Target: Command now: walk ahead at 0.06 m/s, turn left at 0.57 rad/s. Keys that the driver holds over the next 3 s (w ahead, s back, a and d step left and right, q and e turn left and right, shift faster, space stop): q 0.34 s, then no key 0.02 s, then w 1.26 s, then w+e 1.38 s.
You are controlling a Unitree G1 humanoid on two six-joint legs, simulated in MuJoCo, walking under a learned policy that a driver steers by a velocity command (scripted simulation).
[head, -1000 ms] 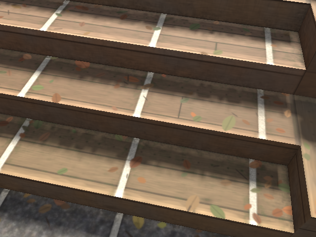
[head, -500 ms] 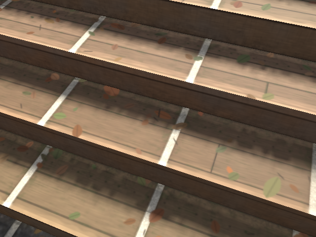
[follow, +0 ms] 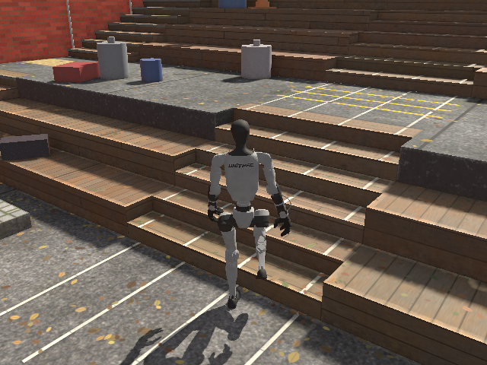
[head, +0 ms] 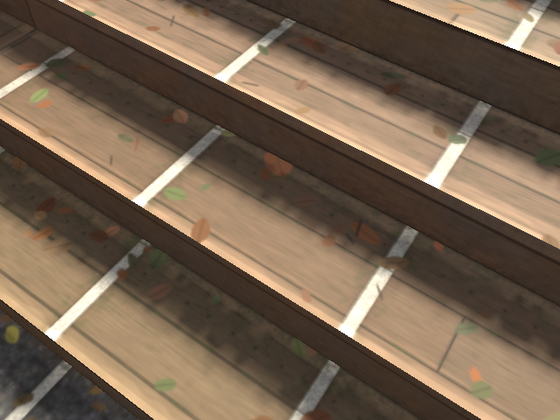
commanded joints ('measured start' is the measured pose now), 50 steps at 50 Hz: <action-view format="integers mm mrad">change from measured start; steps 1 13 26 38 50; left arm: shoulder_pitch -88 -58 -93 151 -167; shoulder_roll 27 67 103 159 -15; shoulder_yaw -5 -16 41 92 -3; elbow -152 -354 -161 -53 -195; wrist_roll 5 -48 15 14 -10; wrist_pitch -8 -35 -26 -40 -33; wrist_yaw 5 5 1 40 -50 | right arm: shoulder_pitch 95 1 0 -131 142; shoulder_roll -162 -209 -129 -59 -45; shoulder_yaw -38 -46 -63 -12 9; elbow -44 -245 -250 -280 -43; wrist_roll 1 61 -41 46 10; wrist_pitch -6 76 81 68 -58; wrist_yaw -20 -113 34 91 19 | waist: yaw -10 33 -56 95 90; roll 84 147 -114 -122 82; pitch -131 -109 5 -99 146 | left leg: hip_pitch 320 249 -189 189 248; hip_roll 293 275 -38 139 418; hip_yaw -377 -527 -7 153 -223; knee -95 -100 1116 -66 -334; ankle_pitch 315 295 -35 105 -370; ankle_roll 240 111 -123 -80 121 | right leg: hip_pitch -258 -105 247 471 -520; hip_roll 4 2 -160 -136 -32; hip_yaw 21 144 326 223 43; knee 121 118 -1275 -1049 370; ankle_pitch -17 -147 -340 67 -1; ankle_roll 2 119 -128 -164 -97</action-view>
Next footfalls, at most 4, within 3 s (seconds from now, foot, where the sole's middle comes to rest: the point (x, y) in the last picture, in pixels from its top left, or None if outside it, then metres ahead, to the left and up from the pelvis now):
0.36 right None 0.09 -0.28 -0.62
0.82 left None -0.01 -0.03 -0.77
1.24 right None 0.31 -0.11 -0.62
1.80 left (208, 351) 0.55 0.13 -0.62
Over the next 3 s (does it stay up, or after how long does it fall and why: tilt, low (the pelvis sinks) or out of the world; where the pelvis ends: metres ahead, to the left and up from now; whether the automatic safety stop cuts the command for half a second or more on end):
stays up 1.05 0.05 0.35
